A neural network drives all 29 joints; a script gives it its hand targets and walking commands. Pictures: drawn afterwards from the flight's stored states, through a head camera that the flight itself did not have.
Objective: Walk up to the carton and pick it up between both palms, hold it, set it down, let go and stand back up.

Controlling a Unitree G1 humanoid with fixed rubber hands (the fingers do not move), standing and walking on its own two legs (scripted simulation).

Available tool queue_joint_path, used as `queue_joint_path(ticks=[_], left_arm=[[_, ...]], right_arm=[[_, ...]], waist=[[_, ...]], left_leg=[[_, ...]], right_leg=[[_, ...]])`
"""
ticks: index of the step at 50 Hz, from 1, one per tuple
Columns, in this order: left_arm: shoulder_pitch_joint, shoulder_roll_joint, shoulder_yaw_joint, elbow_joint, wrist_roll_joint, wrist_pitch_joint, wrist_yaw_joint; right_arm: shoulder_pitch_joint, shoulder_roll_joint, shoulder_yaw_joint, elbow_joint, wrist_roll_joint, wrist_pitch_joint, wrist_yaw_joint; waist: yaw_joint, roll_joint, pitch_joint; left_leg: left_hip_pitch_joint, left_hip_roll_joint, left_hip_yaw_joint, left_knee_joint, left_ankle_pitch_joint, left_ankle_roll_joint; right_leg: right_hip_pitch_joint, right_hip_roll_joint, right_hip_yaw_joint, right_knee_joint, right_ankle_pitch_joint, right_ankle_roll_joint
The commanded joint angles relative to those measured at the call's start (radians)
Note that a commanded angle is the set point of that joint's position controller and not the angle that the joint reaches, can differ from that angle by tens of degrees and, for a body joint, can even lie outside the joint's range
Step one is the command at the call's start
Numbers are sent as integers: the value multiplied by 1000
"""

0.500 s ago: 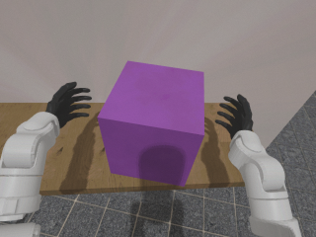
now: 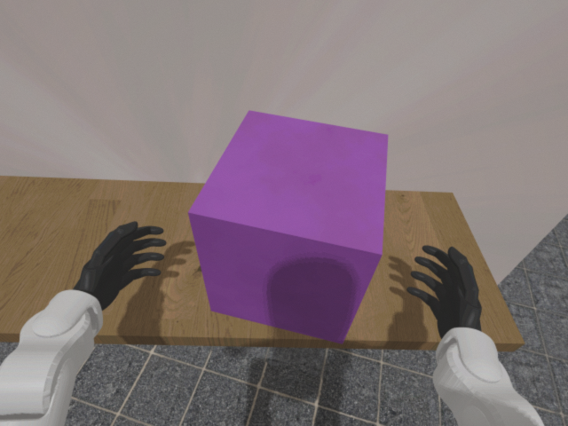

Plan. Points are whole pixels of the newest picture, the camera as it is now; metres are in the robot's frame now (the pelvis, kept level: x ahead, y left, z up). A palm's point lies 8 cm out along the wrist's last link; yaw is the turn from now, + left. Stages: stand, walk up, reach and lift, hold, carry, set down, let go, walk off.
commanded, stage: set down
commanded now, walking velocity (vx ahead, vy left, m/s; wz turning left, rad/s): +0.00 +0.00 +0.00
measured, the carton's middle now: (295, 226) +0.37 +0.01 +0.08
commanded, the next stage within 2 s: let go in 1.78 s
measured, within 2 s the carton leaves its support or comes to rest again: neither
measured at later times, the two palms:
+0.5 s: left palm (87, 356) +0.19 +0.26 +0.05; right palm (451, 370) +0.18 -0.17 +0.07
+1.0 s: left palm (92, 370) +0.18 +0.26 +0.03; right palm (445, 379) +0.18 -0.18 +0.03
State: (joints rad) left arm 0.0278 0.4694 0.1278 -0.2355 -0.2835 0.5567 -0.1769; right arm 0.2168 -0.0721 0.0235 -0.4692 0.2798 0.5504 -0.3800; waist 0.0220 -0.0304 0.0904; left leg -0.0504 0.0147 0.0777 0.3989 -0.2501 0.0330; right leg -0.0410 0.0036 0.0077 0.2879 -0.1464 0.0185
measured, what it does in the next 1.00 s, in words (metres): stands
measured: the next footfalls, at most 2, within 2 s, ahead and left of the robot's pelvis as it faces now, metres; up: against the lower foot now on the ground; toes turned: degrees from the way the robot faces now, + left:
none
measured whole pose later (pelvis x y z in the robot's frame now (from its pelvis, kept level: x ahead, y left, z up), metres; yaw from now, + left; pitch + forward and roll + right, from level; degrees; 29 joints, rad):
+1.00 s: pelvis +0.03 +0.00 +0.00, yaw +1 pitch -5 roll -2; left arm 0.49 0.42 0.04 -0.17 -0.23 0.07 -0.13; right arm 0.60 -0.07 0.07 -0.23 0.14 0.03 -0.19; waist 0.04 0.01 0.11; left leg -0.01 0.01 0.06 0.40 -0.30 0.03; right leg 0.01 0.00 -0.01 0.27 -0.19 0.01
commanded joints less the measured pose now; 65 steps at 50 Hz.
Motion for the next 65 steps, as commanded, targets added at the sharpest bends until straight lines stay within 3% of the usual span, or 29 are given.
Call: queue_joint_path(ticks=[1,10,21,26,38,46,53,59,65], left_arm=[[-106,163,79,-190,-8,-112,2],[85,165,74,-209,-9,-231,-1],[343,169,59,-215,4,-434,-2],[404,174,41,-212,4,-504,5],[452,131,-11,-144,20,-519,35],[473,66,-33,-23,65,-495,54],[420,4,-58,110,102,-443,49],[318,-80,-88,287,164,-367,45],[203,-140,-94,459,227,-333,4]], right_arm=[[-25,-40,-12,-209,-32,-71,9],[175,0,33,-245,-66,-147,13],[415,33,81,-219,-107,-345,35],[467,36,78,-160,-122,-433,54],[449,-15,20,18,-130,-504,125],[415,-61,-13,167,-147,-531,186],[356,-97,-39,284,-173,-504,213],[246,-149,-64,414,-208,-431,240],[157,-178,-36,502,-220,-363,232]], waist=[[-1,128,-137],[21,124,-81],[52,138,-50],[46,148,-49],[24,186,-31],[12,162,-12],[-9,136,58],[-34,133,150],[-33,99,212]], left_leg=[[-47,45,-51,-102,137,-54],[-69,53,-56,-101,100,-43],[-36,58,-74,-53,215,-56],[-16,55,-83,-35,273,-65],[-12,62,-101,-39,415,-95],[19,53,-95,-40,518,-108],[-50,51,-86,-101,321,-93],[-264,84,-90,-221,-58,-46],[-395,94,-72,-270,-265,-1]], right_leg=[[59,-16,31,-14,95,-75],[51,-38,43,-17,75,-79],[25,-47,41,-17,132,-80],[22,-44,37,-15,160,-74],[52,-13,21,-13,140,-84],[36,5,10,-29,147,-88],[53,6,2,-37,60,-85],[167,21,-13,7,-25,-64],[263,37,-7,32,-105,-45]])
